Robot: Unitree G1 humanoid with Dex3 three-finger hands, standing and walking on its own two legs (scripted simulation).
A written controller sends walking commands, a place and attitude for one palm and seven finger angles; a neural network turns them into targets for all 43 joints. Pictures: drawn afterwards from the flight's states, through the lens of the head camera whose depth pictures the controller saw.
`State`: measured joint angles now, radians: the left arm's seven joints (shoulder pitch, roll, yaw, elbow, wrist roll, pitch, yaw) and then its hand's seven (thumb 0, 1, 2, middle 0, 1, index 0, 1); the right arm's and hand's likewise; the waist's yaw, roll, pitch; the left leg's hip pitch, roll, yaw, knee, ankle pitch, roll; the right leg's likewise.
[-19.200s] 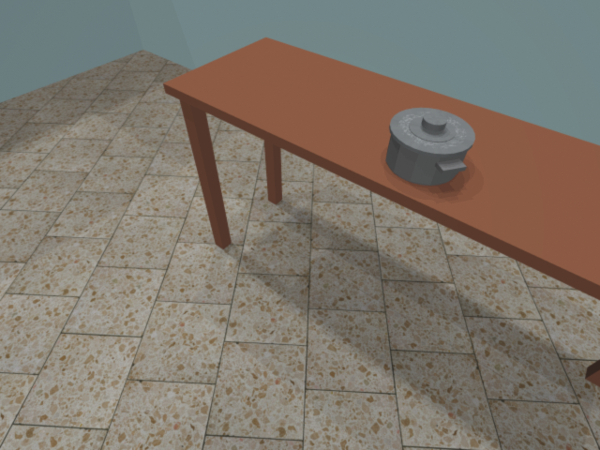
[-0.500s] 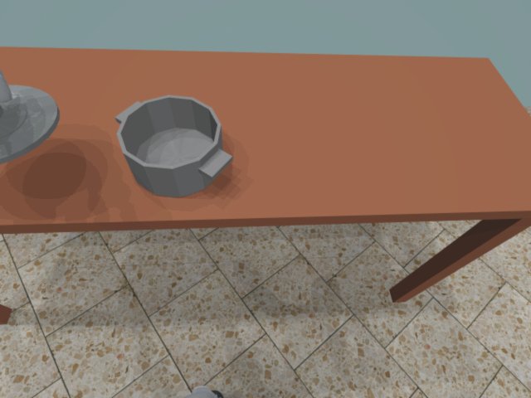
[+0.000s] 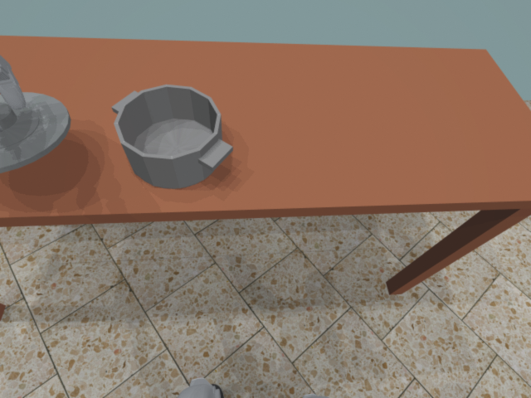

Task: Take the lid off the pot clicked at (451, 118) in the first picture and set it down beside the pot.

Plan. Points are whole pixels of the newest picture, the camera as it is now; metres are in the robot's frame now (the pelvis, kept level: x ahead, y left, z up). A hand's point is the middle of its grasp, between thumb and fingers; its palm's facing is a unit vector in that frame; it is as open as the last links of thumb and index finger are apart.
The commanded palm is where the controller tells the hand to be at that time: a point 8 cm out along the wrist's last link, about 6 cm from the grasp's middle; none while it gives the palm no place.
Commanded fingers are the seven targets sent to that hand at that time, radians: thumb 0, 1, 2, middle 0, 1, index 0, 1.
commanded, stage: lower the lid onto the table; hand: left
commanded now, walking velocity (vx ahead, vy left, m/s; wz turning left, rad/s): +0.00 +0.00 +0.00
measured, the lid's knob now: out of the picture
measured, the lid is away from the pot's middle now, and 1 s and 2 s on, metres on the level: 0.23 0.23 0.24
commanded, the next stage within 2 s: open the fingers wide in 1.28 s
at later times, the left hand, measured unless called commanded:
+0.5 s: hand out of the picture +0.48 +0.34 +0.11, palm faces -0.47 -0.15 -0.87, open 7.5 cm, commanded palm +0.55 +0.34 +0.18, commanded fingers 0.00 0.69 0.97 -0.77 -1.05 -0.78 -1.08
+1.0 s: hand (10, 139) +0.49 +0.34 +0.08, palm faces -0.48 -0.14 -0.86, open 7.5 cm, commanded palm +0.55 +0.34 +0.15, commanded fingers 0.00 0.69 0.97 -0.77 -1.05 -0.78 -1.08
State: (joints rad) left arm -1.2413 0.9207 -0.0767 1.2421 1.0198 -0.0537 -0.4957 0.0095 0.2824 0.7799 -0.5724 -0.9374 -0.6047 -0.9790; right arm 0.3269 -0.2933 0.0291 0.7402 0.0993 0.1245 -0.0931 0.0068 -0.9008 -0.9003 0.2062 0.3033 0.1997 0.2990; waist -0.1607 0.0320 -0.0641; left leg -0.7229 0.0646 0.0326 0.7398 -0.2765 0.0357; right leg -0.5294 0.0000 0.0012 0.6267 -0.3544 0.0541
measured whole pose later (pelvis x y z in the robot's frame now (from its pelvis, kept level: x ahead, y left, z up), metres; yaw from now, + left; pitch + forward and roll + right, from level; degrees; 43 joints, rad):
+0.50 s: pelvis +0.00 +0.00 -0.01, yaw -1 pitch +17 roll -4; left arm -1.21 0.94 -0.06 1.25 1.03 -0.10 -0.47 0.01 0.28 0.78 -0.57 -0.94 -0.60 -0.98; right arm 0.35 -0.29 0.03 0.75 0.10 0.12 -0.11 0.01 -0.90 -0.90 0.21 0.30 0.20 0.30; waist -0.18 0.03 -0.07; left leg -0.80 0.07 0.03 0.80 -0.30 0.04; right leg -0.60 0.01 0.00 0.68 -0.37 0.06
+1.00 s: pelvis +0.00 +0.00 -0.02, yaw -1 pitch +19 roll -5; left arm -1.18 0.96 -0.03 1.25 1.04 -0.14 -0.44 0.01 0.28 0.78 -0.57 -0.94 -0.60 -0.98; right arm 0.34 -0.29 0.04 0.73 0.10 0.13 -0.12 0.01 -0.90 -0.90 0.21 0.30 0.20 0.30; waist -0.19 0.03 -0.07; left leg -0.87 0.08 0.02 0.86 -0.32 0.04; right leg -0.68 0.02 0.00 0.74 -0.40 0.06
